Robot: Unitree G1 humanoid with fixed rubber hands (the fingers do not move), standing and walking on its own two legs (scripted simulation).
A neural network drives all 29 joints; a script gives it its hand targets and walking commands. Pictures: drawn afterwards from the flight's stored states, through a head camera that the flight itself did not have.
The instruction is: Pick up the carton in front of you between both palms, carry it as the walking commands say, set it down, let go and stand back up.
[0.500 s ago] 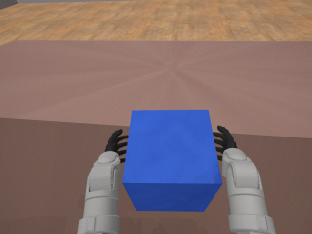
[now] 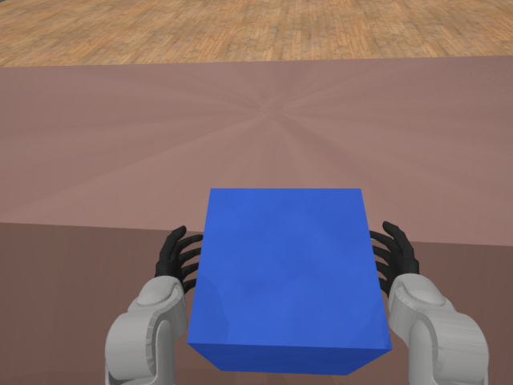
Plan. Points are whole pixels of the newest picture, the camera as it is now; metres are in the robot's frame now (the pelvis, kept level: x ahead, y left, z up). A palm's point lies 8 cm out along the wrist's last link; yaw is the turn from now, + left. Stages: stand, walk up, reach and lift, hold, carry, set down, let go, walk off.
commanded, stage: carry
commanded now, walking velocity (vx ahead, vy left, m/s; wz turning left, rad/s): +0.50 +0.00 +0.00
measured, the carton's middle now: (283, 288) +0.26 -0.01 +0.03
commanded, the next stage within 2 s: none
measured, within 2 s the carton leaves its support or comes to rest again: neither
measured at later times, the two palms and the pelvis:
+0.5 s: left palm (189, 159) +0.55 +0.16 +0.07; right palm (330, 151) +0.54 -0.14 +0.07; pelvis +0.32 +0.02 -0.01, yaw -2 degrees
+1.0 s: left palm (215, 79) +0.89 +0.13 +0.09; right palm (319, 72) +0.90 -0.17 +0.08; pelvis +0.66 -0.02 -0.01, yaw +0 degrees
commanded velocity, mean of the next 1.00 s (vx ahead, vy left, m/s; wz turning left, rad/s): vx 0.50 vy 0.00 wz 0.00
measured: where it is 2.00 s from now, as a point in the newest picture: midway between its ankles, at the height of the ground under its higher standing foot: (265, 196)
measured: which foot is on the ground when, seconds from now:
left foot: up 0.00-0.42, down 0.44-0.96, up 0.98-1.00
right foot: down 0.00-0.46, up 0.48-0.92, down 0.94-1.00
